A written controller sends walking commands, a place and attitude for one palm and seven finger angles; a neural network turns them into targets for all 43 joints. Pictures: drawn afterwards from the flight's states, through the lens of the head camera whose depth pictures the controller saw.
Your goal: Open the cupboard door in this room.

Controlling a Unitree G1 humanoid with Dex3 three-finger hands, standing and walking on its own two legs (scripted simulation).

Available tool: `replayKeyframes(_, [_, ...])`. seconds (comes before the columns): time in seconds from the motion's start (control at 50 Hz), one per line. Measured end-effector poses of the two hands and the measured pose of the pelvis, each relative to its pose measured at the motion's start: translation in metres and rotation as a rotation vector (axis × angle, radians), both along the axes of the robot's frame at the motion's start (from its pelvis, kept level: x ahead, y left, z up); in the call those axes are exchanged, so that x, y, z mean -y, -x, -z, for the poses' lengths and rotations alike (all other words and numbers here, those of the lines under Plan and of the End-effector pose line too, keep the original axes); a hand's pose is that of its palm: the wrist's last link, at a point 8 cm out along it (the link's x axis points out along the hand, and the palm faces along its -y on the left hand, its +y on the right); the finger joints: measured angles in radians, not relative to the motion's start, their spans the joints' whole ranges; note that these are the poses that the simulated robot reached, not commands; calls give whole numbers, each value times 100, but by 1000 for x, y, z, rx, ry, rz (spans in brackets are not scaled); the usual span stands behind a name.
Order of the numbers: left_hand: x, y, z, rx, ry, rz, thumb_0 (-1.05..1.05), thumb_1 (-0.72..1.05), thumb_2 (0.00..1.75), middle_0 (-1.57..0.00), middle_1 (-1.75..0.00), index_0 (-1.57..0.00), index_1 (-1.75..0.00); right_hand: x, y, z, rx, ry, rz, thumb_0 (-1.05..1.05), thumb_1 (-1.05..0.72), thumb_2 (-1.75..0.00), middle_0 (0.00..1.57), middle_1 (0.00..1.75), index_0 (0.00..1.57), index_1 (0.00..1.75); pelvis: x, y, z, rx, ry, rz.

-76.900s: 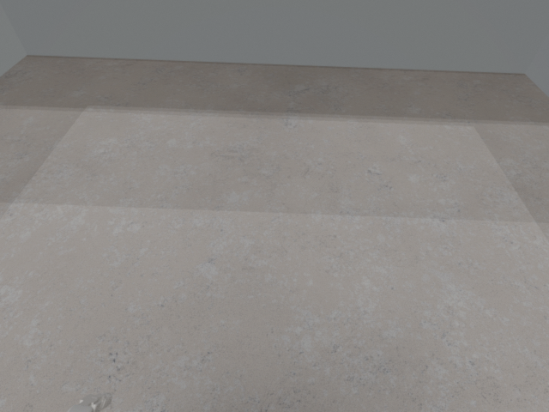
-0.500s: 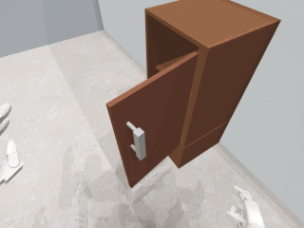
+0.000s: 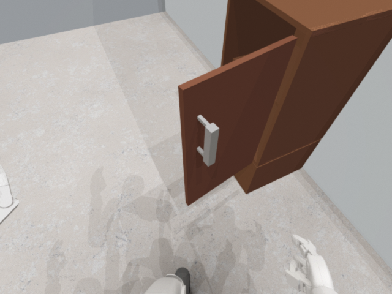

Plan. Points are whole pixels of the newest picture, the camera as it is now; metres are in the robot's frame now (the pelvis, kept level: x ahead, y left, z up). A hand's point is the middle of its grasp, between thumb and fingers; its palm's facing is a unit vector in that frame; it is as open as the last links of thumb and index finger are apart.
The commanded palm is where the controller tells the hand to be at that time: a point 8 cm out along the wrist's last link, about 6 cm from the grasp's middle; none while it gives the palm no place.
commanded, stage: step back with the hand held close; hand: left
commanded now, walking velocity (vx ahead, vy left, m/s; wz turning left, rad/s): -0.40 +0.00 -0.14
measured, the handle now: (205, 141) +0.48 +0.02 -0.02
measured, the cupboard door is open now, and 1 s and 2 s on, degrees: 100 100 100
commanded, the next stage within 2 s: stop stepping back and stand still in 0.20 s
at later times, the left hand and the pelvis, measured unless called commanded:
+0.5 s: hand out of the picture +0.12 +0.28 +0.17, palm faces +0.36 -0.82 -0.44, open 7.4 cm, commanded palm +0.08 +0.32 +0.19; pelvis -0.07 +0.03 +0.00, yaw -2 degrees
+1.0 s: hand (2, 270) +0.13 +0.24 +0.17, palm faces +0.30 -0.79 -0.54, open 7.4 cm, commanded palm +0.07 +0.28 +0.19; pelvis -0.10 +0.00 +0.01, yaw -6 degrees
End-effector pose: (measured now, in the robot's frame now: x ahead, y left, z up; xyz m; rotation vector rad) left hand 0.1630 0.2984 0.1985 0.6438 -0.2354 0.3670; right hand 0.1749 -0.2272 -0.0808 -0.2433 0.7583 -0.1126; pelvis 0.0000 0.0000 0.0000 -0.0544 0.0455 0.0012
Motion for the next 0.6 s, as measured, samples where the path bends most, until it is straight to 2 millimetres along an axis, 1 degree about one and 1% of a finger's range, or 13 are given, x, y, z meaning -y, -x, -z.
replayKeyframes(0.04, [2,9,4,-13,24,5,1,89,89,-21,-30,-22,-30,-3,3,0,-3,-13,1,2,-90,-90,21,30,20,30,-1,6,-1,16,6,6])
replayKeyframes(0.08, [2,15,6,-7,46,18,1,88,89,-21,-30,-22,-30,-4,7,-3,2,-12,13,2,-90,-90,21,30,20,31,-2,7,-2,27,8,5])
replayKeyframes(0.16, [-4,20,6,52,79,47,1,88,89,-21,-30,-22,-30,-5,16,-17,41,26,29,2,-90,-90,21,30,20,31,-8,15,-3,54,10,10])
replayKeyframes(0.26, [-16,23,3,75,55,59,1,88,89,-21,-30,-22,-30,-3,30,-31,106,54,40,1,-90,-90,21,30,20,30,-12,42,-2,52,13,20])
replayKeyframes(0.32, [-16,37,4,56,36,68,1,88,89,-21,-30,-22,-30,-1,44,-32,119,42,39,1,-90,-90,21,30,20,30,-10,60,0,22,1,24])
replayKeyframes(0.38, [-7,58,8,32,45,103,1,89,89,-21,-30,-21,-30,1,65,-29,100,40,42,1,-90,-90,21,30,20,30,-13,76,1,22,-3,42])
replayKeyframes(0.44, [-5,75,10,26,78,125,1,88,89,-21,-30,-22,-30,0,96,-28,22,59,64,1,-91,-90,21,30,20,30,-19,76,-5,14,-24,53])
replayKeyframes(0.48, [-13,80,11,46,95,111,1,88,89,-21,-30,-22,-30,-2,114,-27,-11,86,85,1,-90,-90,21,30,20,30,-24,73,-5,3,-23,50])
replayKeyframes(0.5, [-19,80,13,63,97,101,1,88,89,-21,-30,-22,-30,-2,121,-24,-12,105,92,1,-90,-90,21,30,20,30,-29,72,-2,-4,-3,42])
replayKeyframes(0.54, [-33,77,15,85,95,60,1,88,89,-21,-30,-22,-30,-6,135,-18,-34,116,112,1,-90,-90,21,30,20,30,-34,78,-1,2,-19,19])
replayKeyframes(0.6, [-49,70,16,79,104,7,1,88,89,-21,-30,-22,-30,-19,152,-17,-49,90,119,2,-91,-90,20,30,20,30,-37,87,-7,25,-39,43])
